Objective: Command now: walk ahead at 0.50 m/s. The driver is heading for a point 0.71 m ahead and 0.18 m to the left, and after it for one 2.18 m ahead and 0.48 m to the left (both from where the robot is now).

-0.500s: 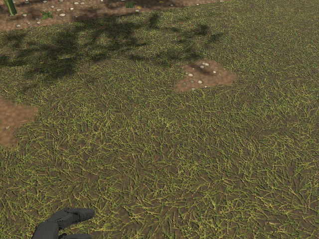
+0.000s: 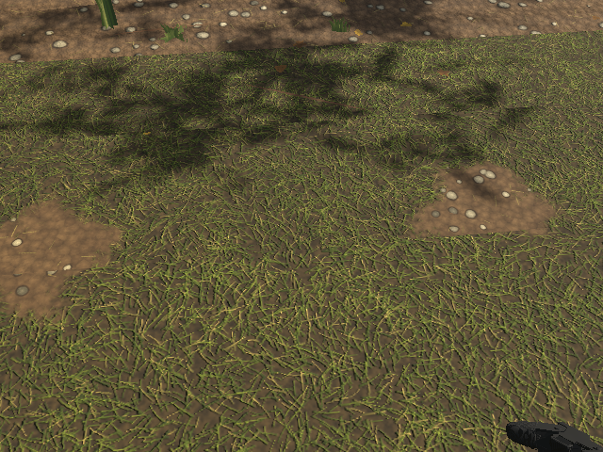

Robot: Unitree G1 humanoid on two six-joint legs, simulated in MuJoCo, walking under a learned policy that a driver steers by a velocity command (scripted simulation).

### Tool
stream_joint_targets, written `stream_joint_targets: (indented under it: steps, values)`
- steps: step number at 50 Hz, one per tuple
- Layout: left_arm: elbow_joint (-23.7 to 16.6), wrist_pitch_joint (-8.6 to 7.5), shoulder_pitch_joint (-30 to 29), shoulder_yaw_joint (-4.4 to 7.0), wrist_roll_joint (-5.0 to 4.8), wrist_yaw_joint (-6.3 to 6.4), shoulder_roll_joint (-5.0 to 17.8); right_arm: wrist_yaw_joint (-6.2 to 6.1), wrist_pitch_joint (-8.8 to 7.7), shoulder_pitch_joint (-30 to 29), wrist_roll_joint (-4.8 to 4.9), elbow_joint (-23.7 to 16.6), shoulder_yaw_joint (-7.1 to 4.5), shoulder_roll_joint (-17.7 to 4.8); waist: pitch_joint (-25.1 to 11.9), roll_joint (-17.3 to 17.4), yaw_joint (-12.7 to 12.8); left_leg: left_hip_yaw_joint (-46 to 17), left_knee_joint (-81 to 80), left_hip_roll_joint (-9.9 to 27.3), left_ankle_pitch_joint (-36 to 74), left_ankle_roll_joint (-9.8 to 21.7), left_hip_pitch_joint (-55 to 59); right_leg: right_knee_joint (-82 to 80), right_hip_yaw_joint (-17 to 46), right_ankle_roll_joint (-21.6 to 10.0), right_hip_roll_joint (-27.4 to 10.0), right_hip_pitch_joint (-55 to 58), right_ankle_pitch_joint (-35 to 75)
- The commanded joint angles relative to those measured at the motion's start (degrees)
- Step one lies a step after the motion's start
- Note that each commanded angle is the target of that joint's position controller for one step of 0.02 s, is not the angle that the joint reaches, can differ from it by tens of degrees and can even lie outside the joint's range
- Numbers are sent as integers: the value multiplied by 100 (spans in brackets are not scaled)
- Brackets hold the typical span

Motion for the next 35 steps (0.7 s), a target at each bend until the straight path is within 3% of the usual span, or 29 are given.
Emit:
stream_joint_targets:
  steps: [1, 2, 3, 4, 5, 6, 7, 8, 9, 11, 13, 15, 17, 18, 19, 21, 22, 24, 25, 27, 28, 30, 32, 35]
  values:
    - [-184, 40, -156, 168, -3, 12, 873, 83, -64, 452, 15, -286, -199, -575, -48, -500, -617, 151, -123, -161, -402, 246, 1033, 54, 838, -811, -1672, -195, 3584]
    - [-230, 58, -243, 143, -7, 17, 830, 70, -71, 1173, -29, -40, -315, -761, -355, -355, -925, 254, -248, -318, -209, 366, 2001, 844, 661, -673, -1397, -399, 4012]
    - [-334, 76, -235, 76, 62, 31, 710, 34, -80, 2061, -32, 123, -453, -1170, -920, 220, -1225, -678, -500, 373, 87, 681, 3311, 2449, 308, -436, -954, -1127, 3064]
    - [-273, -24, 664, -131, 76, -32, 7, 73, -77, 2415, -4, 166, -523, -1607, -1737, 1615, -928, -3173, -1027, 1657, -823, 1691, 5164, 4729, 160, -81, -45, -3069, -446]
    - [-247, -138, 477, -31, -34, -110, 451, 108, -81, 2590, 43, 198, -413, -1146, -1774, 1412, -1072, -4087, -1653, 1706, -1861, 1731, 5235, 5355, 936, -189, -109, -3939, -1332]
    - [-434, -169, -114, 95, -146, -111, 872, 104, -110, 2168, 39, 141, -335, -934, -871, 924, -1021, -3410, -1788, 1586, -1858, 1478, 4514, 5597, 927, -252, -355, -4292, -870]
    - [-540, -136, -485, 119, -97, -49, 887, 100, -114, 1589, -29, -3, -289, -855, -456, 334, -826, -2745, -1908, 1425, -1224, 1323, 3649, 5343, 812, -250, -623, -4049, -300]
    - [-544, -81, -548, 133, 0, 3, 778, 131, -143, 1301, -75, -42, -253, -736, -234, 137, -658, -2292, -2046, 1252, -639, 1280, 3029, 5035, 814, -196, -798, -3779, 6]
    - [-505, -10, -411, 154, 40, 40, 704, 140, -182, 1103, -101, -56, -227, -636, -242, 178, -445, -1896, -2155, 1051, -288, 1164, 2621, 4637, 864, -175, -1004, -3361, 231]
    - [-528, 92, -382, 164, 20, 79, 540, 138, -232, 1143, -80, 46, -218, -576, -266, 129, -331, -1603, -2458, 916, -285, 1111, 2403, 4091, 874, -159, -1121, -3038, 411]
    - [-660, 128, -702, 180, 24, 104, 499, 33, -251, 1367, -66, 170, -277, -783, -189, 215, -380, -1431, -2708, 913, -320, 1117, 2564, 3467, 864, -137, -1187, -3341, 877]
    - [-876, 113, -1243, 197, 114, 79, 464, -85, -203, 1629, -48, 343, -312, -902, -69, 54, -512, -1262, -2823, 902, -124, 1059, 2796, 2773, 838, -63, -1181, -3706, 1417]
    - [-865, 95, -1279, 177, 146, 20, 306, -111, -136, 1821, -47, 478, -336, -953, -173, 40, -531, -977, -2807, 819, 141, 1047, 2860, 2552, 756, 18, -1155, -3638, 1972]
    - [-877, 110, -1310, 188, 93, 6, 346, -107, -122, 1881, -11, 529, -332, -941, -116, 105, -549, -864, -2830, 770, 159, 1036, 2819, 2450, 739, 32, -1139, -3637, 2176]
    - [-785, 102, -1171, 230, 71, -38, 397, -99, -149, 2048, -94, 597, -348, -995, -263, 127, -538, -836, -2677, 828, 132, 1089, 2922, 2835, 759, 41, -1142, -3596, 2572]
    - [-847, 102, -1381, 265, 40, -84, 466, -84, -161, 2171, -62, 689, -291, -814, -91, 115, -574, -857, -2595, 876, -88, 1083, 3094, 2864, 804, 20, -1187, -3991, 2605]
    - [-909, 94, -1561, 269, 44, -101, 471, -84, -159, 2259, -54, 739, -271, -762, 16, 137, -625, -864, -2542, 906, -63, 1070, 3215, 2832, 798, 12, -1197, -4176, 2576]
    - [-1164, -13, -2084, 305, 1, -170, 543, -205, -159, 2930, -46, 1104, -251, -661, 222, 234, -787, -1184, -2191, 1221, -24, 1028, 4405, 2752, 1124, -47, -1306, -5464, 2443]
    - [-1276, -100, -2382, 315, -35, -201, 581, -237, -178, 3169, -16, 1127, -280, -769, 330, 237, -894, -1221, -2153, 1182, -301, 1012, 4751, 2489, 1051, -43, -1262, -5870, 2368]
    - [-1403, -223, -2768, 268, 13, -307, 490, -313, -170, 3276, -53, 1144, -309, -880, 426, 281, -1000, -1263, -1905, 1264, -284, 977, 4856, 2253, 1006, -70, -1268, -6050, 2523]
    - [-1440, -269, -2831, 246, 69, -390, 439, -385, -150, 3142, -9, 1107, -281, -820, 507, 244, -899, -1057, -1796, 1177, -361, 884, 4552, 1852, 1045, -56, -1332, -5769, 3085]
    - [-1398, -271, -2951, 143, 161, -516, 189, -449, -93, 2971, -43, 966, -265, -790, 609, 182, -1027, -704, -1609, 904, -1041, 792, 3400, 1510, 642, -54, -1089, -4680, 4037]
    - [-1434, -246, -2972, 114, 87, -609, 172, -401, -71, 2947, 17, 909, -252, -762, 694, 112, -1060, -691, -1368, 832, -1364, 724, 2703, 1250, 622, -114, -974, -3924, 4265]
    - [-1492, -246, -2961, 63, -8, -635, 279, -423, -38, 2890, 129, 834, -302, -881, 778, 160, -1074, -701, -807, 764, -1441, 511, 2634, 640, 746, -94, -944, -3263, 4193]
